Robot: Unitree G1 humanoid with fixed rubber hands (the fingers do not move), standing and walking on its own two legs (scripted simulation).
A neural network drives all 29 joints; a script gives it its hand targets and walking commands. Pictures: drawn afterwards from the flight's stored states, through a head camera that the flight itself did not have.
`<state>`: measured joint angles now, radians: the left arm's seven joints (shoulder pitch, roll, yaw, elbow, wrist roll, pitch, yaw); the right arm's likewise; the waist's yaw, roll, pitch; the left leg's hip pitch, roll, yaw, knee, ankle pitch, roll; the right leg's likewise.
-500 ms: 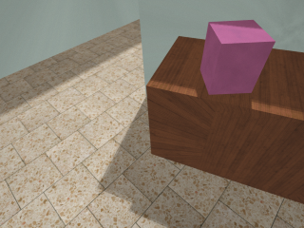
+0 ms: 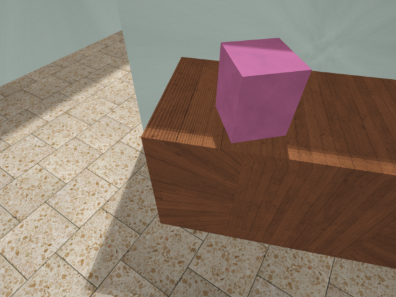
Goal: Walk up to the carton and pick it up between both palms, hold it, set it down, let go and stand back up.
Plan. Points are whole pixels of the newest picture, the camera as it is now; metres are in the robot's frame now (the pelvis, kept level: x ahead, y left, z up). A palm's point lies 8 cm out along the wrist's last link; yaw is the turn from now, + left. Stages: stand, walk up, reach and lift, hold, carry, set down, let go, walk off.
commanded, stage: walk up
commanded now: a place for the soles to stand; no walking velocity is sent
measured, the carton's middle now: (254, 91) +0.74 -0.16 +0.02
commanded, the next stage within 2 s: none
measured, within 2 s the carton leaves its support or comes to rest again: neither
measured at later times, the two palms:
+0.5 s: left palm (97, 265) +0.22 +0.27 -0.13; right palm (387, 284) +0.19 -0.39 -0.11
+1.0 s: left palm (139, 217) +0.34 +0.19 -0.12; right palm out of the picture +0.22 -0.46 -0.11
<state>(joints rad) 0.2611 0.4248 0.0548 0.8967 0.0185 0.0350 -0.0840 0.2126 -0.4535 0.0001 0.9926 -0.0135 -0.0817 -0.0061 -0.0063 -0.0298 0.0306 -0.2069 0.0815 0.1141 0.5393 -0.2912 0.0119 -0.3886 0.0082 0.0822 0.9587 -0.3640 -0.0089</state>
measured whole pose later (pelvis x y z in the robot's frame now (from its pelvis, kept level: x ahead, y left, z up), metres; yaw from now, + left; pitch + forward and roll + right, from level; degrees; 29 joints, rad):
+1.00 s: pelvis +0.23 -0.12 -0.01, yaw -12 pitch +0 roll +2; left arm 0.26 0.43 0.06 0.90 0.02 0.02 -0.01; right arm 0.21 -0.45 0.00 0.99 -0.01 -0.04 -0.04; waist 0.01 -0.05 0.10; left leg -0.44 0.06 0.08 1.01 -0.50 0.03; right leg -0.39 0.01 0.06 0.69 -0.29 -0.01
